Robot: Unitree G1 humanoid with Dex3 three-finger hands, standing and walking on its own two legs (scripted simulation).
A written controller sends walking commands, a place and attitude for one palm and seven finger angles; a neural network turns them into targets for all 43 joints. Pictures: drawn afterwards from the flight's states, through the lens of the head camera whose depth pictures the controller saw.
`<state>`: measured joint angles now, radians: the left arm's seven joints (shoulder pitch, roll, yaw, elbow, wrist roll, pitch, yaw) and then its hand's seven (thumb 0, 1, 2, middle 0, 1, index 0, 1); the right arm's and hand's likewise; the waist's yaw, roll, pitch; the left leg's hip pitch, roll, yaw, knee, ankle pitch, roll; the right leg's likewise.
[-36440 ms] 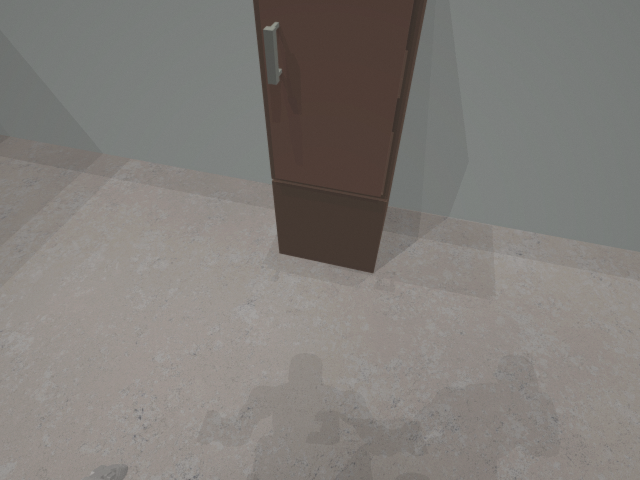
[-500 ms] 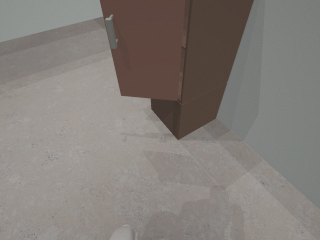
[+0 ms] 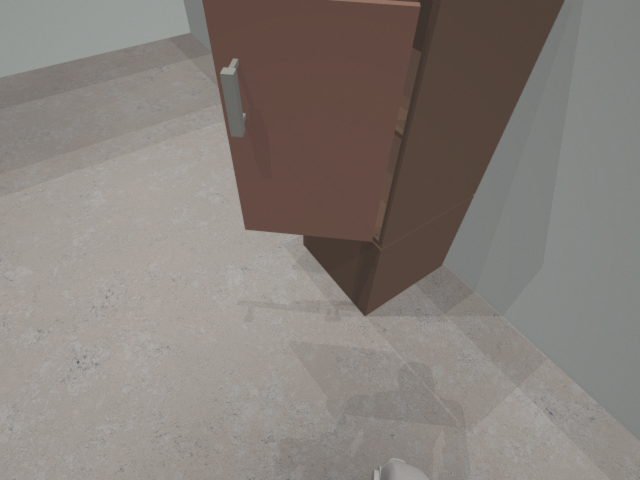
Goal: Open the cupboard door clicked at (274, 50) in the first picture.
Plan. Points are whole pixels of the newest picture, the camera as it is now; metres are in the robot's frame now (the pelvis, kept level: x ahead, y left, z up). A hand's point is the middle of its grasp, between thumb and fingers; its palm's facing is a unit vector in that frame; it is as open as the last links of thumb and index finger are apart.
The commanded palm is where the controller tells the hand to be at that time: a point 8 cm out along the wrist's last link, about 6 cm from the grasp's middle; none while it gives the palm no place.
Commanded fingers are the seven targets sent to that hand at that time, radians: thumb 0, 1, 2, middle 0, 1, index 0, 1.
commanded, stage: take the last steps up to it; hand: left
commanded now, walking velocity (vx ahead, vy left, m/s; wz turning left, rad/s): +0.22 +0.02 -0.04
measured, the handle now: (236, 98) +0.74 +0.22 +0.07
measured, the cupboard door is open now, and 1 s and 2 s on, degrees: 49 49 49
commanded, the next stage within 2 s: come to a stop and stand still in 0.16 s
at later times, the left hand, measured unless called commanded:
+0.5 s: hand (206, 453) +0.18 +0.18 -0.19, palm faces +0.04 -0.98 -0.20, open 7.2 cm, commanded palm none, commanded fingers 0.00 0.90 0.90 -0.20 -0.30 -0.20 -0.30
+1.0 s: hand (212, 471) +0.16 +0.17 -0.18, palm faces +0.00 -0.98 -0.22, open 7.4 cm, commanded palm none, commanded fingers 0.00 0.90 0.90 -0.20 -0.30 -0.20 -0.30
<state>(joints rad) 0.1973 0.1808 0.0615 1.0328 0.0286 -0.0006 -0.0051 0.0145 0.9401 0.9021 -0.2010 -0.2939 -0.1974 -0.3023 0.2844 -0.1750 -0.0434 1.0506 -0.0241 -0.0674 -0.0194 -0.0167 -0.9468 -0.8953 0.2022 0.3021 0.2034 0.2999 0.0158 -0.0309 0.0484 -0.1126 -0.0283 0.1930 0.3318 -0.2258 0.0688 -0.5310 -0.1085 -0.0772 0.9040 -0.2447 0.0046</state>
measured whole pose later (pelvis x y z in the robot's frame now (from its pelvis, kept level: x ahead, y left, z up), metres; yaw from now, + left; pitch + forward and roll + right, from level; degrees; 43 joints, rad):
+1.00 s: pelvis +0.12 -0.02 -0.01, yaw -1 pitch +0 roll +0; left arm 0.24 0.17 0.02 1.03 0.02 0.02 0.02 0.01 0.91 0.90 -0.20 -0.29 -0.20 -0.30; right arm 0.20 -0.21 -0.05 1.05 -0.01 0.05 -0.01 0.00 -0.91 -0.90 0.20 0.30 0.20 0.30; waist -0.01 0.02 0.03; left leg -0.33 0.03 0.02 0.60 -0.27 -0.02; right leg -0.20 -0.01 -0.05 0.53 -0.33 0.00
